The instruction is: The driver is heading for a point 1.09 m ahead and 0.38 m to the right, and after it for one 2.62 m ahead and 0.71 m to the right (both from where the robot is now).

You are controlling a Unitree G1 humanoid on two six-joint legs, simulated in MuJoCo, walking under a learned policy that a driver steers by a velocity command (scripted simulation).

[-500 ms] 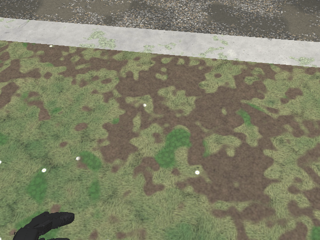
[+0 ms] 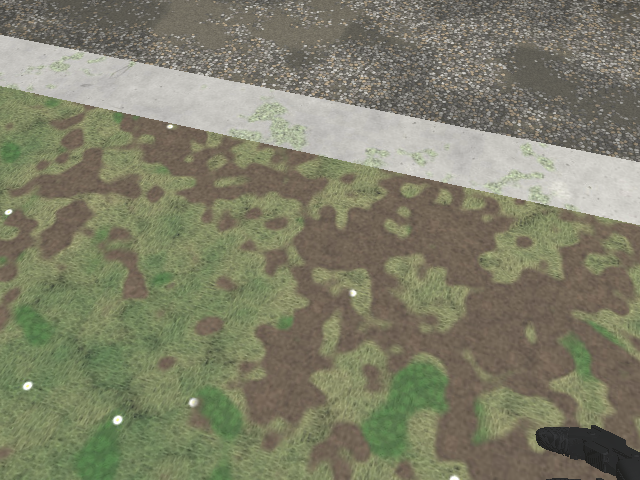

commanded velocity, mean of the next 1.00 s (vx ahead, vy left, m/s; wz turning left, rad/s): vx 0.50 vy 0.00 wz -0.41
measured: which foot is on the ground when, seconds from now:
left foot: down 0.00-0.56, up 0.58-1.00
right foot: down 0.00-0.02, up 0.04-0.52, down 0.54-1.00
